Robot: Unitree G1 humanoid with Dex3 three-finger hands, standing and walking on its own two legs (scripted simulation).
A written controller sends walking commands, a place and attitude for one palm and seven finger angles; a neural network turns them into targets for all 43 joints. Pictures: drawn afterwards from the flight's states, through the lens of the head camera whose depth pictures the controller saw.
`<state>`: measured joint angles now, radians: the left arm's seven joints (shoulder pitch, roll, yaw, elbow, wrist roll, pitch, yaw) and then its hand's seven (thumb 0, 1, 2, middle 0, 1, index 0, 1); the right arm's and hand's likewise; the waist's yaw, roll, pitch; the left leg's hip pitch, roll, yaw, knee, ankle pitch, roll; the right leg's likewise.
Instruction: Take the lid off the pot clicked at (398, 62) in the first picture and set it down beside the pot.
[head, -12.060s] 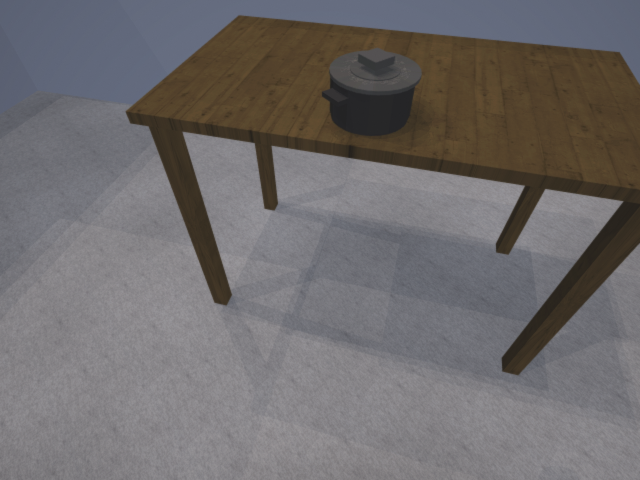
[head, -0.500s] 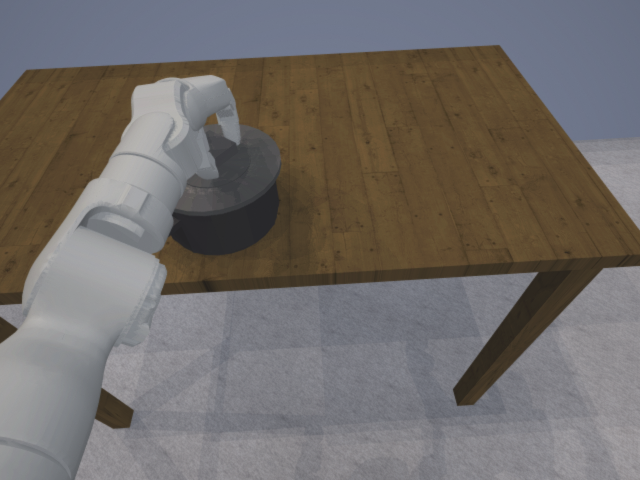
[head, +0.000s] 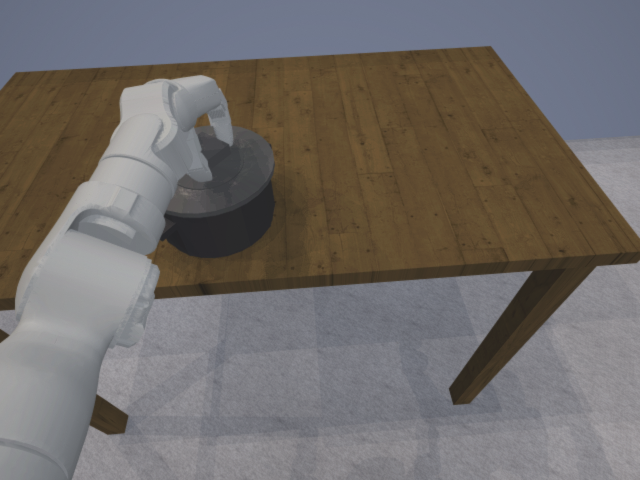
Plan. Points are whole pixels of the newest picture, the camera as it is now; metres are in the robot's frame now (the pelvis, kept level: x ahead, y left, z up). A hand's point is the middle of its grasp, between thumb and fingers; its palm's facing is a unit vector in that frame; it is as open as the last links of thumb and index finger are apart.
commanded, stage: close the fingers and squeeze the knob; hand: left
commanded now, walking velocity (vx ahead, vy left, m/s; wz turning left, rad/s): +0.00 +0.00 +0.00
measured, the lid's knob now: (203, 152) +0.50 +0.14 +0.15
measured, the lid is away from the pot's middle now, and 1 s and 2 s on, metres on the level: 0.00 0.01 0.01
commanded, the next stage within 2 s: lift the lid straight up in 0.10 s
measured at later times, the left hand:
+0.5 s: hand (193, 142) +0.47 +0.14 +0.19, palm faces -0.38 -0.08 -0.92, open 8.8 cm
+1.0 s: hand (171, 114) +0.47 +0.15 +0.23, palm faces -0.32 -0.12 -0.94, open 8.8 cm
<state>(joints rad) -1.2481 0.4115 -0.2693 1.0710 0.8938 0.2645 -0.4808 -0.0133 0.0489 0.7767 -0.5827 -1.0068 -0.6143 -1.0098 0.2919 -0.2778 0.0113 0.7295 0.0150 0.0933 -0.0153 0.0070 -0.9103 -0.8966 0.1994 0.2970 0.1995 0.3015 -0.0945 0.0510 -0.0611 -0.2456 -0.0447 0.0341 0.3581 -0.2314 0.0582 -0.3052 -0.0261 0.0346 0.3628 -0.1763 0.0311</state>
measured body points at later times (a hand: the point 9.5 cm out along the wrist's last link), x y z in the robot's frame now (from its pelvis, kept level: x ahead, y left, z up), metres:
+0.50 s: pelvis +0.00 +0.00 +0.00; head +0.03 -0.02 +0.45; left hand +0.49 +0.14 +0.24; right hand +0.07 -0.26 -0.14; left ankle -0.04 +0.08 -0.74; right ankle +0.00 -0.14 -0.74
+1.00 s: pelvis +0.00 +0.00 +0.00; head +0.02 -0.02 +0.45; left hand +0.48 +0.15 +0.28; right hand +0.08 -0.27 -0.13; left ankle -0.04 +0.08 -0.74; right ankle +0.00 -0.14 -0.74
